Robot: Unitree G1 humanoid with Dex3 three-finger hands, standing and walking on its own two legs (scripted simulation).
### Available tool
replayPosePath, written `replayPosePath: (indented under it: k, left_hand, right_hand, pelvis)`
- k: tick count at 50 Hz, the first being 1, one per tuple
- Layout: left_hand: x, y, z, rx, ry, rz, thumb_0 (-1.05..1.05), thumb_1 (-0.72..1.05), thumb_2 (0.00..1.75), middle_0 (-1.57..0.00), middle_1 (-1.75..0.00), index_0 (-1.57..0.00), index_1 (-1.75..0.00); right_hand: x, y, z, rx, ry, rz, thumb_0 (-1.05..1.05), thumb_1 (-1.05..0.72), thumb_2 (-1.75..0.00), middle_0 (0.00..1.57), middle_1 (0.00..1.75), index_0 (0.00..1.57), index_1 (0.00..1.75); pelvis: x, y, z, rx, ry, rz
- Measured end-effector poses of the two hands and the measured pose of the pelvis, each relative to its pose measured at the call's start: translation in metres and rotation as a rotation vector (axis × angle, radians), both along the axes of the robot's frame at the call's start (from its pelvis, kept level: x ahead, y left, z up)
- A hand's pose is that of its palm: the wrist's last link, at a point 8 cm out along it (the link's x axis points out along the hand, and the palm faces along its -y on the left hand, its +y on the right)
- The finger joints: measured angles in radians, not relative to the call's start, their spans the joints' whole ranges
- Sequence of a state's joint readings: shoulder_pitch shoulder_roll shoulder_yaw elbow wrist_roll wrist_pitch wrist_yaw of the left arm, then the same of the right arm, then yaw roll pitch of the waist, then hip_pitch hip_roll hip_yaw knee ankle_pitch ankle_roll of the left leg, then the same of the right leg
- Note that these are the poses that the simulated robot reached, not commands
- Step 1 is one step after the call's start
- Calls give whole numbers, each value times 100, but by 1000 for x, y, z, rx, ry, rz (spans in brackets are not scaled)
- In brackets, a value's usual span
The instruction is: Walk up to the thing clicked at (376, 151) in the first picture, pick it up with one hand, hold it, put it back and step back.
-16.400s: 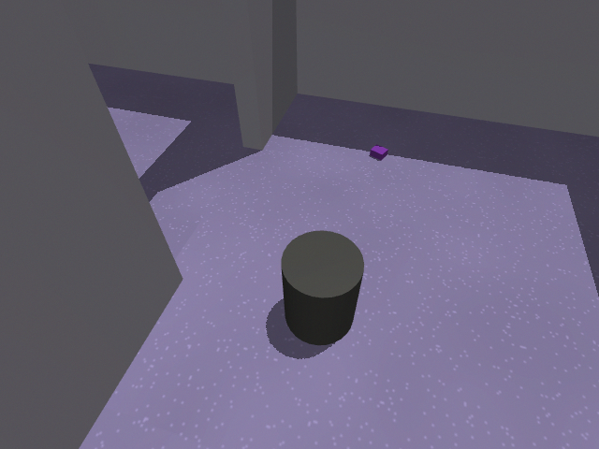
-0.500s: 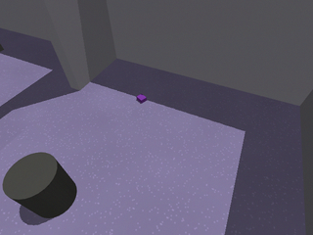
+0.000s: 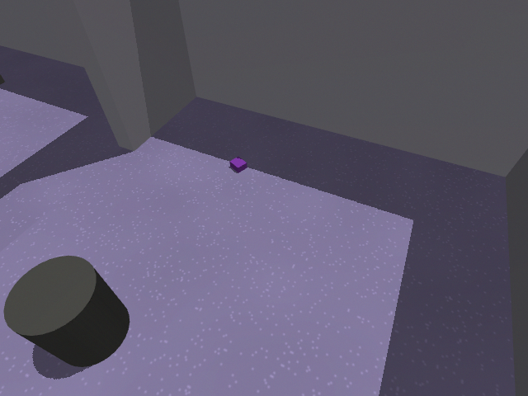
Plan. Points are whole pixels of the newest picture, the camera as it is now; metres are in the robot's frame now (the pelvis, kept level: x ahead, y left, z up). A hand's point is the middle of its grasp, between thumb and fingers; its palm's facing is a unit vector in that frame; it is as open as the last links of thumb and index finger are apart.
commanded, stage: stand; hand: left
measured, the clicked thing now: (238, 164) +1.42 +0.18 -0.76
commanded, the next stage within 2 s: walk up in 0.28 s
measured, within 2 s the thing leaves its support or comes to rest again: neither
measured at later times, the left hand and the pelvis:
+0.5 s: hand out of the picture +0.06 +0.30 -0.15, palm faces +0.06 -0.93 -0.36, open 7.4 cm; pelvis +0.03 +0.02 -0.01, yaw +2 degrees
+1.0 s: hand (139, 290) +0.36 +0.29 -0.15, palm faces -0.12 -0.93 -0.35, open 7.4 cm; pelvis +0.24 +0.02 -0.03, yaw -3 degrees
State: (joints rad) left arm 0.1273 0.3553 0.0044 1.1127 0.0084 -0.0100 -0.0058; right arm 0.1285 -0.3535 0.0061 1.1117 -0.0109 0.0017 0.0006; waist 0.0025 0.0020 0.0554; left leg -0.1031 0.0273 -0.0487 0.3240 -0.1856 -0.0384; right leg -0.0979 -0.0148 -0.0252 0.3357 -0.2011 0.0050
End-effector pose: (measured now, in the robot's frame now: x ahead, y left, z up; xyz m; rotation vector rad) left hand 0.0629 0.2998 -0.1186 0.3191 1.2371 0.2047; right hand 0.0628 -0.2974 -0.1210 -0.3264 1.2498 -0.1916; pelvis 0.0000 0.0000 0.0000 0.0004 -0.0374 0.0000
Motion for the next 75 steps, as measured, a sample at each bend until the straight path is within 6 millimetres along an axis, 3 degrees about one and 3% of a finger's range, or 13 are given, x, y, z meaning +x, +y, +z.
replayPosePath:
  k: [15, 19, 24, 27, 30, 34, 43, 48, 53, 58, 64, 69, 75]
  left_hand:
    - [1, 1, 1, -4, -6, 3, 0, 90, 90, -20, -30, -20, -29]
    - [2, 10, 3, -12, -41, 18, 0, 90, 90, -20, -30, -21, -30]
    - [-7, 37, 4, 11, -55, 65, 0, 90, 90, -20, -30, -21, -30]
    - [-13, 59, -1, 16, -5, 86, 0, 90, 90, -20, -30, -21, -30]
    - [-5, 81, -16, 24, 61, 83, 0, 90, 90, -20, -30, -21, -30]
    - [37, 85, -17, 10, 75, 45, 1, 91, 90, -20, -30, -20, -29]
    - [174, 64, -2, -36, -62, -79, 0, 91, 90, -20, -30, -20, -29]
    - [260, 41, 1, -19, -103, -145, 0, 91, 90, -20, -30, -20, -29]
    - [339, 13, 5, 13, -216, -150, 0, 91, 90, -20, -30, -20, -29]
    - [367, -3, 23, 9, -255, -103, 0, 90, 90, -20, -30, -20, -29]
    - [379, 2, 25, 20, -168, -87, 0, 90, 90, -20, -30, -21, -30]
    - [397, 18, 13, 15, -116, -55, 0, 90, 90, -20, -30, -21, -30]
    - [432, 46, -20, 2, -36, -26, 0, 90, 90, -20, -30, -21, -30]
  right_hand:
    - [0, 0, 0, 6, -4, 0, 1, -91, -90, 20, 30, 20, 30]
    - [5, -8, 2, 4, -25, 8, 1, -90, -90, 20, 30, 21, 30]
    - [31, -11, 7, -43, -13, 52, 1, -91, -90, 20, 30, 20, 30]
    - [60, -2, 13, -60, -50, 74, 1, -91, -90, 20, 30, 20, 30]
    - [83, 8, 17, -87, -123, 67, 1, -91, -90, 20, 30, 20, 30]
    - [89, 18, 26, -90, -146, 9, 1, -91, -90, 20, 30, 20, 30]
    - [105, 23, 21, -54, -51, -60, 1, -90, -90, 20, 30, 21, 30]
    - [136, 10, -3, -22, -22, -98, 1, -90, -90, 20, 30, 21, 30]
    - [188, -10, -32, 0, 12, -100, 1, -90, -90, 20, 30, 21, 30]
    - [263, -16, -19, 27, -42, -40, 1, -91, -90, 20, 30, 20, 30]
    - [344, -27, 2, 10, -127, 0, 1, -91, -90, 20, 30, 20, 30]
    - [400, -27, 11, -23, -101, 42, 1, -91, -90, 20, 30, 20, 30]
    - [484, -8, 13, -71, -137, 74, 1, -91, -90, 20, 30, 20, 30]
  pelvis:
    - [1, 0, 0, 1, 1, 2]
    - [11, 2, -4, -2, 13, 6]
    - [27, 16, -8, -16, 3, 34]
    - [43, 30, -12, -26, -3, 32]
    - [63, 43, -21, 4, -10, 9]
    - [91, 50, -15, 3, -11, -3]
    - [162, 47, -7, 19, -31, -28]
    - [214, 32, -19, 33, -27, -48]
    - [268, 7, -35, 0, -29, -35]
    - [310, -3, -19, 23, -42, -36]
    - [361, -5, -9, -5, -28, -49]
    - [407, 1, -12, -26, -11, -31]
    - [473, 19, -29, -12, -1, -24]
